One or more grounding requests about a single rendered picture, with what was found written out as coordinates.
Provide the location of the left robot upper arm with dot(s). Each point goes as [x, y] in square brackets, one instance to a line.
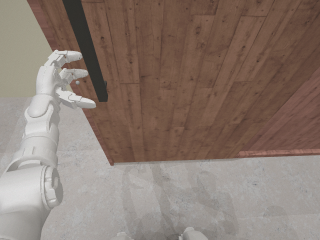
[27, 197]

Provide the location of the robot right shin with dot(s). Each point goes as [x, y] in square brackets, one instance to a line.
[189, 229]

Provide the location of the robot left forearm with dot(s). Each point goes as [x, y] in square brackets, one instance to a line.
[39, 143]

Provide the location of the handle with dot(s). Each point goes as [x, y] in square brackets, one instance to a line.
[77, 18]

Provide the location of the robot shin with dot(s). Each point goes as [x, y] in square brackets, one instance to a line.
[121, 234]
[189, 229]

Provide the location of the robot left hand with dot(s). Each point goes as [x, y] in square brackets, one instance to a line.
[48, 80]

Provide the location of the robot left shin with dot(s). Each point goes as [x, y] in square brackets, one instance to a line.
[121, 234]

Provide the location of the wardrobe door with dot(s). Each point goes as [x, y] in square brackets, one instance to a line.
[190, 79]
[296, 125]

